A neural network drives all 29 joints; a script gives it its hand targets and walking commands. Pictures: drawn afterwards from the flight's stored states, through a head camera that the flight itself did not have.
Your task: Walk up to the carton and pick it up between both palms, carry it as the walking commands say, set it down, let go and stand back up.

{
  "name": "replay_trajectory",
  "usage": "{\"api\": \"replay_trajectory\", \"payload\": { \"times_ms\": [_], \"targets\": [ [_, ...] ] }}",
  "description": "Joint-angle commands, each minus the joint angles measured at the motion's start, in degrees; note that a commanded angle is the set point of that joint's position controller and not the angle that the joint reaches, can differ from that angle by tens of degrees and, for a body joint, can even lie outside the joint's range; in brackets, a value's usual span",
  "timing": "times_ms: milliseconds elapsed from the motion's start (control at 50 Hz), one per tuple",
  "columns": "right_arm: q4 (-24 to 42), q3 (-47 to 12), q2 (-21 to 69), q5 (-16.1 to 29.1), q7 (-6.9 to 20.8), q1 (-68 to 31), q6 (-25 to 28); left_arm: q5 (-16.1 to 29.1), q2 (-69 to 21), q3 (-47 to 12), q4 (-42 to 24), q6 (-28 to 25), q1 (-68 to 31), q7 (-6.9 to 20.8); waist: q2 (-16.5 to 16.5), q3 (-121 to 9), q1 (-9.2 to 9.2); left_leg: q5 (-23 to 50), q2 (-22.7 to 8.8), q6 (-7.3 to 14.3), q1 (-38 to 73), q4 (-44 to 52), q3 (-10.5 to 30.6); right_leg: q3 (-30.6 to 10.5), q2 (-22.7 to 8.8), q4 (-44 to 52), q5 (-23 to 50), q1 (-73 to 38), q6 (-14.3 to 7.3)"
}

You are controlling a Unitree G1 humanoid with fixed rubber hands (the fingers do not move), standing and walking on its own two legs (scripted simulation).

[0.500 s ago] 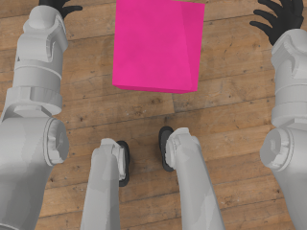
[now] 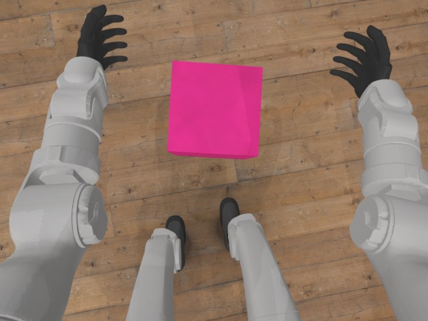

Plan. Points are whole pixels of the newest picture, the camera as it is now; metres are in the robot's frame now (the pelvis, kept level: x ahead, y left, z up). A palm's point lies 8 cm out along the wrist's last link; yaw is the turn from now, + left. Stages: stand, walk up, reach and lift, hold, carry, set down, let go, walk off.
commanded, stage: let go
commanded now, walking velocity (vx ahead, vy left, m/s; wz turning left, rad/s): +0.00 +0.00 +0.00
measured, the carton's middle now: (213, 117) +0.52 -0.08 -0.54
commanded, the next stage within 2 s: stand in 1.34 s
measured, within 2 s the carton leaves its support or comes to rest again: neither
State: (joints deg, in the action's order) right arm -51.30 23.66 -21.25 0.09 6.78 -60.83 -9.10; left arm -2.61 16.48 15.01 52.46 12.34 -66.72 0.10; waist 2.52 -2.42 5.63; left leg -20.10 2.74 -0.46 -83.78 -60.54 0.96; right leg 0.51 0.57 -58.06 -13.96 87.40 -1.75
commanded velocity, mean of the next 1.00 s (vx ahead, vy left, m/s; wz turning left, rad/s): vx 0.00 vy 0.00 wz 0.00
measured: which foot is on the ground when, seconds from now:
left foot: down 0.00-1.00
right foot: down 0.00-1.00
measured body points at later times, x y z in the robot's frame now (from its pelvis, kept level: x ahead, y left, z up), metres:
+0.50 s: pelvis +0.05 -0.01 +0.07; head +0.24 -0.02 +0.48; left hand +0.40 +0.18 -0.03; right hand +0.35 -0.29 -0.02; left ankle +0.05 +0.12 -0.63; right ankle +0.09 -0.10 -0.63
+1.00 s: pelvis +0.08 +0.02 +0.11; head +0.10 +0.02 +0.56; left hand +0.27 +0.25 +0.04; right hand +0.24 -0.22 +0.04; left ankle +0.05 +0.12 -0.63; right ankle +0.09 -0.10 -0.63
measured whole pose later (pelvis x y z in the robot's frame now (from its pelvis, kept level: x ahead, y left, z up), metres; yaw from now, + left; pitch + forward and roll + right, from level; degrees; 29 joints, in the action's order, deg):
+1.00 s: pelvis +0.08 +0.02 +0.11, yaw -2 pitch -2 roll -1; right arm -23.9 2.4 -12.8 0.2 5.0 13.0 -5.3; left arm 0.2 12.3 2.0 24.4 4.8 12.9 2.6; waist 1.0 5.2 0.7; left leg -17.9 1.9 2.0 -6.5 -26.7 1.0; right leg -0.9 1.3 -25.1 -12.4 10.4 0.1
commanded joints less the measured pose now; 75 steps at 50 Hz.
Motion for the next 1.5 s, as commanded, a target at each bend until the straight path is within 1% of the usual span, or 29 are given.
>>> {"api": "replay_trajectory", "payload": {
  "times_ms": [0,40,100,160,200,260,320,400,480,560,660,700,760,820,940,1020,1140,1320,1340,1360,1380,1400,1420,1480],
  "targets": [
    [5.5,1.2,-7.4,-2.0,0.0,-8.6,1.6,-2.1,5.2,2.2,-5.1,-1.5,-9.6,-0.4,-0.9,-49.8,1.15,9.9,1.1,-2.0,15.8,6.1,-0.4,-0.7,0.3,2.5,21.3,-42.3,2.6],
    [6.8,1.2,-7.8,-2.8,0.1,-6.5,1.8,-2.7,4.6,2.6,-6.7,-1.7,-7.2,-0.9,-1.0,-52.4,1.00,11.7,1.3,-2.1,17.6,6.8,-0.3,-1.1,0.5,2.9,23.9,-46.0,2.4],
    [10.6,0.4,-8.6,-3.2,0.7,-2.3,2.0,-2.6,3.7,2.0,-11.3,-1.9,-1.2,-2.3,-1.6,-59.5,1.00,15.4,1.5,-1.9,21.1,8.0,-0.4,-1.7,0.6,3.0,30.0,-54.2,2.2],
    [15.9,-2.0,-9.0,-3.4,1.8,7.7,2.4,-1.4,1.6,-0.4,-18.8,-2.5,9.6,-4.0,-2.8,-66.1,1.42,19.8,1.9,-1.9,25.2,9.9,-0.4,-2.8,0.6,3.5,37.4,-63.8,1.9],
    [18.9,-3.6,-8.7,-2.4,2.2,14.4,2.7,-0.4,0.4,-2.3,-24.2,-3.0,15.0,-4.3,-3.4,-64.8,1.82,19.8,2.4,-2.0,25.6,11.5,-0.6,-3.9,0.4,4.8,40.0,-68.0,1.6],
    [23.1,-5.9,-6.9,-0.4,2.5,20.5,3.2,-0.5,0.1,-3.1,-28.5,-3.5,22.0,-4.0,-4.3,-57.2,1.07,16.4,2.7,-1.6,25.0,14.5,-0.6,-5.2,-0.2,8.1,38.6,-71.5,1.6],
    [24.5,-8.4,-4.7,1.0,2.5,28.2,4.0,-0.7,-0.3,-3.8,-29.5,-4.8,29.2,-3.2,-4.2,-49.2,0.30,13.3,2.5,-1.3,26.2,17.5,-0.3,-6.2,-0.9,11.5,35.9,-74.6,1.8],
    [23.9,-11.7,-1.9,1.4,2.0,37.3,5.4,-0.9,-1.3,-4.2,-27.0,-6.8,37.8,-1.9,-3.7,-38.1,-1.02,9.6,1.7,-1.2,30.7,21.5,0.1,-6.7,-1.5,15.9,29.9,-76.0,2.1],
    [23.3,-13.9,0.0,0.7,0.8,44.7,7.0,-0.7,-1.9,-4.5,-24.2,-8.6,45.5,-0.9,-3.8,-28.5,-2.25,7.3,0.6,-1.1,37.5,25.0,0.5,-6.1,-1.2,19.9,22.9,-75.2,2.3],
    [24.5,-15.3,1.1,0.4,-0.5,52.6,8.2,-0.1,-2.0,-5.8,-23.9,-10.1,53.2,-0.2,-3.9,-22.3,-2.91,8.1,-0.1,-0.6,46.4,28.1,0.8,-5.1,-0.5,22.9,18.8,-75.8,2.4],
    [28.8,-17.4,2.1,0.8,-1.9,63.1,8.9,1.2,-0.8,-8.0,-27.6,-11.8,63.9,0.8,-3.6,-16.9,-3.57,13.0,-0.8,0.0,57.8,31.6,1.1,-4.0,0.6,26.3,19.1,-79.3,2.5],
    [30.2,-18.0,2.3,0.7,-2.3,65.5,9.0,1.7,-0.5,-8.9,-29.0,-12.1,66.7,1.1,-3.1,-13.6,-3.85,14.9,-1.3,0.0,61.0,33.1,1.4,-3.4,0.9,28.0,18.4,-79.9,2.4],
    [31.8,-18.8,2.2,0.6,-2.4,68.4,8.7,2.3,-0.1,-10.1,-30.5,-12.1,70.5,1.5,-1.7,-9.5,-4.36,17.5,-1.9,-0.3,65.3,35.3,1.7,-2.6,1.5,30.2,16.9,-81.3,2.2],
    [32.3,-19.4,2.4,0.5,-2.3,71.2,7.8,2.8,0.0,-11.2,-31.6,-11.5,74.1,1.9,-0.6,-5.2,-4.53,18.7,-2.5,-0.4,68.4,37.8,1.9,-1.9,1.9,32.1,15.4,-83.7,2.0],
    [32.6,-19.5,2.5,0.1,-1.8,71.6,4.5,2.9,-0.4,-12.1,-33.8,-8.3,76.9,2.5,1.2,4.3,-4.65,11.6,-3.6,-0.8,67.3,42.3,2.2,-0.3,2.8,32.7,10.2,-88.7,2.2],
    [33.1,-19.0,2.2,-0.6,-1.8,71.4,2.5,2.6,0.0,-11.6,-34.1,-6.5,76.5,2.7,0.1,7.4,-4.46,9.8,-3.5,-0.3,66.8,42.8,2.2,0.0,2.9,32.4,9.3,-90.9,2.4],
    [34.0,-18.9,2.2,-1.0,-2.2,71.9,0.9,2.1,0.3,-11.1,-33.9,-5.2,77.1,2.8,-1.8,6.6,-4.36,14.6,-2.5,0.0,70.8,40.7,1.9,-0.4,2.4,32.9,10.8,-90.2,2.3],
    [34.6,-20.2,2.9,-2.0,-4.9,70.8,-4.4,2.4,0.6,-11.8,-32.4,-6.5,77.4,1.4,-1.5,4.0,-6.93,18.7,-2.8,0.5,74.8,37.3,-0.3,-1.7,2.5,30.6,9.7,-86.7,1.3],
    [28.0,-18.3,-3.8,-1.8,-7.2,69.6,0.6,0.1,7.5,-9.7,-23.7,-8.0,77.5,-0.3,1.7,4.6,-6.77,3.7,-4.2,-1.0,67.1,37.0,2.6,-3.3,-2.1,32.3,3.6,-78.5,2.8],
    [27.2,-18.0,-3.8,-2.4,-7.7,70.2,3.1,-0.6,9.0,-9.3,-23.0,-8.9,78.8,-0.9,0.7,6.2,-6.63,-1.5,-4.5,-0.4,68.5,37.5,3.6,-4.6,-2.5,33.2,-1.0,-76.1,2.5],
    [26.5,-18.4,-3.3,-2.8,-7.5,70.1,4.5,-0.8,8.9,-9.4,-22.3,-9.6,77.7,-0.9,-0.3,6.7,-6.16,-5.7,-4.9,-0.1,67.9,37.8,4.5,-5.4,-2.7,34.2,-5.4,-73.9,2.2],
    [25.5,-18.5,-3.3,-2.9,-7.3,70.2,5.5,-0.8,8.7,-9.4,-21.6,-10.2,76.8,-0.8,-1.0,6.9,-5.97,-7.2,-5.0,0.4,67.9,38.0,5.0,-6.1,-2.8,34.8,-7.7,-72.8,1.8],
    [24.6,-18.6,-3.1,-2.6,-7.1,70.2,6.4,-0.7,8.2,-9.5,-21.0,-10.7,76.0,-0.8,-1.8,6.6,-5.83,-6.5,-5.1,0.7,67.9,37.6,5.4,-6.4,-2.8,34.8,-7.6,-72.4,1.5],
    [22.3,-18.8,-3.7,-2.3,-6.6,69.7,7.9,-0.1,8.1,-9.8,-18.7,-11.9,75.2,-0.4,-2.0,2.8,-5.63,4.1,-5.6,0.9,70.6,36.3,5.6,-6.3,-3.3,33.8,1.9,-74.6,0.9]
  ]
}}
